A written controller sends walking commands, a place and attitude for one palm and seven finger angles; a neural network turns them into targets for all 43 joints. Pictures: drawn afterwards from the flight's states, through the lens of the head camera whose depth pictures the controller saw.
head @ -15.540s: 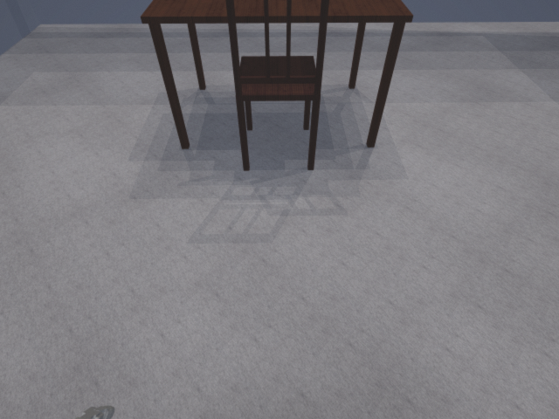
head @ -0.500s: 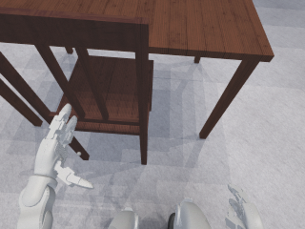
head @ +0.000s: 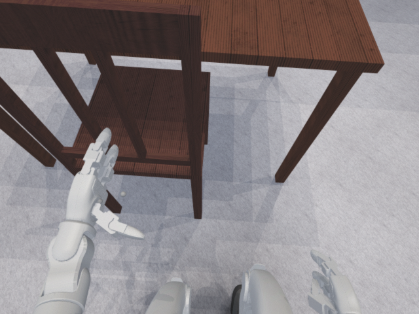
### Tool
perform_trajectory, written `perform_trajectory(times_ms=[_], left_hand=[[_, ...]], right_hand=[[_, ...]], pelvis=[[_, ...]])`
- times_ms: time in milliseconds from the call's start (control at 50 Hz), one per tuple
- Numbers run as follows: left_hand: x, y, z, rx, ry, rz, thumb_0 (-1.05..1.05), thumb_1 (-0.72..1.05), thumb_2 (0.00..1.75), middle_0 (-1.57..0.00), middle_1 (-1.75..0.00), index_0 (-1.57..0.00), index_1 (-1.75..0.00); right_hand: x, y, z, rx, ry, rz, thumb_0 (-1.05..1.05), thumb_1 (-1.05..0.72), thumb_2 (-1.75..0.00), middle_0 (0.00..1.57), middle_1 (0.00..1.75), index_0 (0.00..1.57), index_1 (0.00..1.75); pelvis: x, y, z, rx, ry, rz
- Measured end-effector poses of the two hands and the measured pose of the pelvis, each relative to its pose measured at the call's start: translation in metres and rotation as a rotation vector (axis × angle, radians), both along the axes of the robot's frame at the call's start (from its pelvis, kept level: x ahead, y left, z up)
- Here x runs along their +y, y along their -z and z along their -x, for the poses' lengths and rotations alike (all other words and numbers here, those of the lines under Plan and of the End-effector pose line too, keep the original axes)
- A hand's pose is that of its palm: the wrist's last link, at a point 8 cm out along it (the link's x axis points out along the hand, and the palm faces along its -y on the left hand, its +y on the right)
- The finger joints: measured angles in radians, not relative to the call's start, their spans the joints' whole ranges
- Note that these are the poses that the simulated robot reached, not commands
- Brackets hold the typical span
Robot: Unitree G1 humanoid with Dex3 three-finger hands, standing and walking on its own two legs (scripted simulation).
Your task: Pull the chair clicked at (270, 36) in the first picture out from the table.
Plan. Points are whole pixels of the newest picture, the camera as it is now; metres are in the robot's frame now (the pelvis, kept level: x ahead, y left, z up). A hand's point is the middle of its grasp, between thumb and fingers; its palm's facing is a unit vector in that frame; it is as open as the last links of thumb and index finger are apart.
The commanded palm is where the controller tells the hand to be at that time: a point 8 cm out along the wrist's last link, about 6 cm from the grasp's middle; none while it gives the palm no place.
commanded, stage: aim the fingers beside a spindle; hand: left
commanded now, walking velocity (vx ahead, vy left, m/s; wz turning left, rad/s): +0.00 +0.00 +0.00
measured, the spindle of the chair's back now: (83, 112) +0.49 +0.28 +0.04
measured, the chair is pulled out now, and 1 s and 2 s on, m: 0.00 0.00 0.00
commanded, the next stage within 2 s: push the fingers through the gap in 0.82 s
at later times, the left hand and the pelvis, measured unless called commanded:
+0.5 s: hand (129, 188) +0.34 +0.16 +0.01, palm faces -0.04 -1.00 -0.05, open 16.9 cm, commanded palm +0.31 +0.22 +0.02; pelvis +0.00 -0.01 +0.00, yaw +0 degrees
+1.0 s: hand (126, 188) +0.34 +0.17 +0.01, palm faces -0.05 -1.00 -0.05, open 16.9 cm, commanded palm +0.32 +0.22 +0.02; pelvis +0.00 +0.00 -0.01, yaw +0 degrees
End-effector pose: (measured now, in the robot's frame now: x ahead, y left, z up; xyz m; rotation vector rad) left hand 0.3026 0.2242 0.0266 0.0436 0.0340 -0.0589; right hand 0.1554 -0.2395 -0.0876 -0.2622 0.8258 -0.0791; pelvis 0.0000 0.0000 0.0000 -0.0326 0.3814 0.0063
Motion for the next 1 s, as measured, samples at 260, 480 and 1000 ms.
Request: perform_trajectory(times_ms=[260,480,1000], left_hand=[[-0.007,0.008,-0.02,-0.005,0.006,0.004,-0.01,-0.5,0.3,-0.06,-0.08,-0.06,-0.08],[-0.007,0.009,-0.014,-0.003,-0.018,-0.011,-0.01,-0.5,0.3,-0.06,-0.08,-0.06,-0.08],[0.001,0.013,-0.016,0.001,-0.011,-0.003,-0.01,-0.5,0.3,-0.06,-0.08,-0.06,-0.08]], right_hand=[[-0.01,0.012,0.015,0.06,0.025,0.008,0.01,-0.91,-0.89,0.2,0.3,0.2,0.3],[-0.012,0.013,0.021,0.079,0.037,0.001,0.01,-0.91,-0.89,0.2,0.3,0.2,0.3],[-0.009,0.012,0.014,0.059,0.021,0.014,0.01,-0.91,-0.89,0.2,0.3,0.2,0.3]], pelvis=[[-0.003,0.006,0.002,0.023,0.003,-0.003],[-0.005,0.005,0.003,0.02,0.008,-0.009],[-0.003,0.007,0.004,0.022,0.003,-0.003]])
